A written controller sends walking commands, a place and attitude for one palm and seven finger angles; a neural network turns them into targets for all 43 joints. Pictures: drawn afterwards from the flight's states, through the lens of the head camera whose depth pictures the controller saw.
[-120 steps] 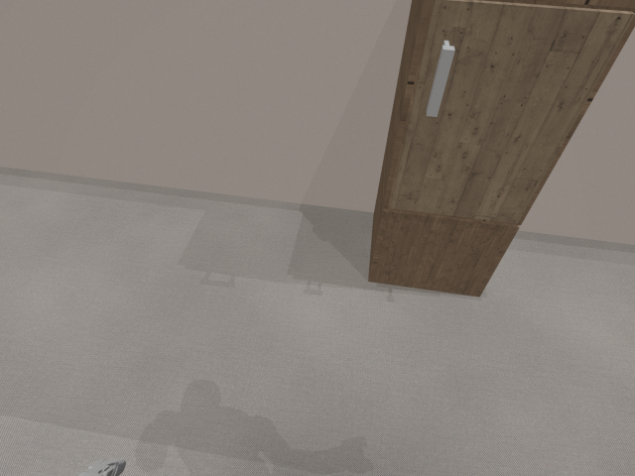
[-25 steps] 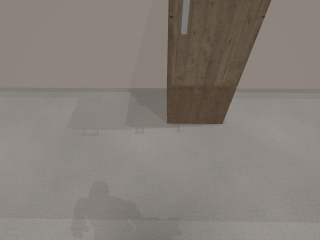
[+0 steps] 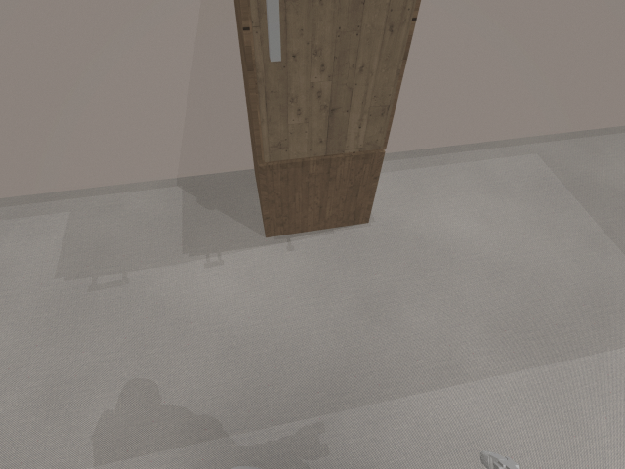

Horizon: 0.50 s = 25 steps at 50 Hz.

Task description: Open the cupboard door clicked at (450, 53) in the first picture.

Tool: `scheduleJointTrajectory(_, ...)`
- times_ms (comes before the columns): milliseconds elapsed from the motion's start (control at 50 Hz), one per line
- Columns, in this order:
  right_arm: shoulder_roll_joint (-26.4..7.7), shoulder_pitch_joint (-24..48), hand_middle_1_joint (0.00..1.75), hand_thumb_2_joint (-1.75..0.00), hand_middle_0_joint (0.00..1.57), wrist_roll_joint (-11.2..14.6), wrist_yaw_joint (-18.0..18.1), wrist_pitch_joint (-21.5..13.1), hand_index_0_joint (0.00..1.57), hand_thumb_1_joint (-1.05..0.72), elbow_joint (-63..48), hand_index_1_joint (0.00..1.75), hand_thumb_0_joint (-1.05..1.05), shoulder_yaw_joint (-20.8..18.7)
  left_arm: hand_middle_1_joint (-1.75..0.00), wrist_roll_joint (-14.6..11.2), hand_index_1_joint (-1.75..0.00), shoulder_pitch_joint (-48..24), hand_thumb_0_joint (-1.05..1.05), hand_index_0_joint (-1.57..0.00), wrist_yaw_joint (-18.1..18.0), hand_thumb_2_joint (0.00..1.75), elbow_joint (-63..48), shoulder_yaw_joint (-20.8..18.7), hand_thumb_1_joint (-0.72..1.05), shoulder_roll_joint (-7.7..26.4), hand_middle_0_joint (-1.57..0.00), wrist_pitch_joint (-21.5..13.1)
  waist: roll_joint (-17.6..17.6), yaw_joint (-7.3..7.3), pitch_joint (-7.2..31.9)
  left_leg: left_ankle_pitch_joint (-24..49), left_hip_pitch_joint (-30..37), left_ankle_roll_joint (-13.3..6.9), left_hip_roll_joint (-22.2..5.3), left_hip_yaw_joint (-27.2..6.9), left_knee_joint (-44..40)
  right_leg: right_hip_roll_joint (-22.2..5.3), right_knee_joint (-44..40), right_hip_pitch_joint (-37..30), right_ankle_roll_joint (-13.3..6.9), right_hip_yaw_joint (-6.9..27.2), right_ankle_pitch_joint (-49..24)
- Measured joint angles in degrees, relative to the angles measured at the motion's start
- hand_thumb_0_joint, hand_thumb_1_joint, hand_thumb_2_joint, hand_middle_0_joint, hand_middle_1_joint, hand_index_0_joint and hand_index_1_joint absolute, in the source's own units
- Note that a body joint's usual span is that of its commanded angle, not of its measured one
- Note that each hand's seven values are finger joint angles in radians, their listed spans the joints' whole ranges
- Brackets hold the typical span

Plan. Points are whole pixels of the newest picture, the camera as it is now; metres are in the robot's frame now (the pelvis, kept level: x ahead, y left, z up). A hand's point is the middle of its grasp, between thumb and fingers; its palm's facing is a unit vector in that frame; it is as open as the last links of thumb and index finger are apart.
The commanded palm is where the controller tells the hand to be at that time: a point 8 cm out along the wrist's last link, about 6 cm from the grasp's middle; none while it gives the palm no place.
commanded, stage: walk to a spot facing it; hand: left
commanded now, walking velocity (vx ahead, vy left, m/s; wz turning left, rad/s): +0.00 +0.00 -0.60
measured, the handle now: (272, 20) +0.97 +0.20 +0.09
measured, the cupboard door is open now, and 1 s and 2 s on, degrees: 0 0 0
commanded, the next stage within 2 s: none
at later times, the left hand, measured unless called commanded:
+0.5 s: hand (192, 466) +0.14 +0.19 -0.17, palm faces -0.33 -0.92 -0.21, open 7.4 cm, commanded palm none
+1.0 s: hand (207, 439) +0.18 +0.18 -0.20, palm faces -0.48 -0.86 -0.16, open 7.4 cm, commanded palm none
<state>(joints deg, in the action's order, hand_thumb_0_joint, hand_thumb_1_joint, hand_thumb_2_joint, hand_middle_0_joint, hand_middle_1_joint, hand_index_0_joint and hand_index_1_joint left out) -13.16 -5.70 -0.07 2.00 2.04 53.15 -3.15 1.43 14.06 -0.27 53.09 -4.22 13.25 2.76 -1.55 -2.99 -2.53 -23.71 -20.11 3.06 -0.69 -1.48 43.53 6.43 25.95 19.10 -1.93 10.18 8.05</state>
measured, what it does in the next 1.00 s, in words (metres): steps on the spot, turning right: left foot, then right foot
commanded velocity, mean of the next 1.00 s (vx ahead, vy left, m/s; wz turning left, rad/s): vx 0.17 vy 0.00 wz -0.58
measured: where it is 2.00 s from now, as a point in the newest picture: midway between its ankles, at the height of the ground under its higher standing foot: (361, 418)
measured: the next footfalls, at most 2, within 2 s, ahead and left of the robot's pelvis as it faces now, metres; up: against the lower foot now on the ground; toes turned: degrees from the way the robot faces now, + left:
left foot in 0.06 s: +0.02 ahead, +0.13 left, +0.00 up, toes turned -3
right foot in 0.54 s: -0.04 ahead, -0.11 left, +0.00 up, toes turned -27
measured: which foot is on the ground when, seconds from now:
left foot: up 0.00-0.04, down 0.06-0.54, up 0.56-0.96, down 0.98-1.00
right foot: down 0.00-0.06, up 0.08-0.52, down 0.54-0.98, up 1.00-1.00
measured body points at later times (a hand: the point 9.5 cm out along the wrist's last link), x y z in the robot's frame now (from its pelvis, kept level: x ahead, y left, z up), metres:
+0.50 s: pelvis -0.03 +0.03 +0.00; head +0.01 +0.02 +0.44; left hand +0.15 +0.24 -0.15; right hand -0.09 -0.22 -0.15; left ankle -0.02 +0.13 -0.74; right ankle -0.08 -0.10 -0.71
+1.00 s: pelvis +0.08 +0.01 -0.01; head +0.11 +0.04 +0.43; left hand +0.20 +0.23 -0.18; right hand +0.03 -0.26 -0.12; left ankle +0.18 +0.06 -0.74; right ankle -0.08 -0.09 -0.73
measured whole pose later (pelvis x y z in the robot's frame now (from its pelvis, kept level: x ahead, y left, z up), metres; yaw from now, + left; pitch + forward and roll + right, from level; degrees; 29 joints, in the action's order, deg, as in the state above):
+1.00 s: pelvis +0.08 +0.01 -0.01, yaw -35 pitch +0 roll -2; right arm -12.0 -10.2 -1.3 -0.5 -2.5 51.2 -2.8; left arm 1.1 21.3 0.7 57.7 -4.3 13.1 0.5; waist -3.2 -2.7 -0.8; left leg -14.6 -21.7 0.6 -3.7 5.7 36.0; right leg 0.8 35.4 9.4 0.7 7.4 25.1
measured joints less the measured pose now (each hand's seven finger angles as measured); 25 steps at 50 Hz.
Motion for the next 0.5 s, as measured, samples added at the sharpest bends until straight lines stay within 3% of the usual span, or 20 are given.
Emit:
scheduleJointTrajectory(60,0.6,-0.7,0.30,-0.90,0.20,0.3,0.2,-1.3,0.20,-0.90,-1.3,0.30,0.00,0.6,-0.30,-0.2,-0.30,-0.5,0.01,-0.21,-0.1,0.90,-0.4,-0.4,0.90,1.3,-0.20,0.7,-0.7,0.60,0.8,4.6,5.1,-1.3,0.5,0.3,-12.5,0.9,2.4,2.0,1.6,1.7,0.4)
scheduleJointTrajectory(80,1.2,-0.9,0.30,-0.90,0.20,0.1,0.2,-1.7,0.20,-0.90,-1.4,0.30,0.00,0.7,-0.30,-0.4,-0.30,-1.0,0.01,-0.21,0.1,0.90,-0.3,-0.7,0.90,1.9,-0.20,1.0,-1.5,0.94,0.7,6.6,5.4,-2.3,0.9,1.0,-13.4,0.8,5.7,3.4,1.9,1.8,4.1)
scheduleJointTrajectory(140,2.2,-2.6,0.30,-0.90,0.20,-0.4,0.0,-1.3,0.21,-0.90,-1.7,0.30,0.00,1.5,-0.30,0.0,-0.30,-1.6,0.01,-0.20,0.7,0.90,-0.2,-1.7,0.90,3.1,-0.20,1.7,-2.3,1.20,0.7,6.7,6.7,-4.3,0.1,3.3,-13.6,-0.1,23.7,9.1,3.9,-2.8,14.0)
scheduleJointTrajectory(200,2.8,-4.4,0.30,-0.90,0.21,-0.9,0.0,-1.0,0.21,-0.90,-1.3,0.30,0.00,1.9,-0.30,0.4,-0.30,-1.4,0.01,-0.20,1.6,0.90,-0.7,-2.4,0.91,3.9,-0.20,1.8,-2.1,1.09,0.9,7.4,8.6,-4.7,-1.1,5.5,-16.0,-2.4,38.4,12.4,5.4,-6.1,12.8)
scheduleJointTrajectory(240,3.1,-5.3,0.30,-0.90,0.21,-1.0,0.0,-1.2,0.21,-0.90,-1.1,0.30,0.00,1.9,-0.30,0.4,-0.30,-1.2,0.01,-0.20,1.8,0.90,-0.9,-2.5,0.91,4.0,-0.20,1.7,-1.9,1.04,0.8,7.7,9.4,-4.9,-1.8,7.1,-16.8,-4.4,41.6,12.4,6.0,-7.2,11.9)
scheduleJointTrajectory(380,3.1,-8.1,0.30,-0.90,0.21,-1.1,-0.3,-2.1,0.21,-0.90,-0.4,0.30,0.00,1.3,-0.30,-0.1,-0.30,-2.5,0.01,-0.20,2.1,0.90,-0.1,-1.6,0.91,2.6,-0.19,2.8,-0.7,2.72,-0.9,6.7,10.4,-4.8,-4.1,12.5,-16.1,-9.2,31.6,6.9,6.8,-10.3,14.8)
scheduleJointTrajectory(500,1.3,-9.9,0.30,-0.90,0.21,-1.3,-0.8,-1.5,0.21,-0.90,1.4,0.30,0.00,0.0,-0.30,-0.3,-0.30,-5.5,0.01,-0.20,2.3,0.90,-1.0,-0.6,0.91,0.3,-0.19,2.2,1.5,4.62,-2.3,4.3,8.9,-3.1,-7.1,16.8,-11.7,-9.2,17.4,0.7,4.8,-13.8,15.2)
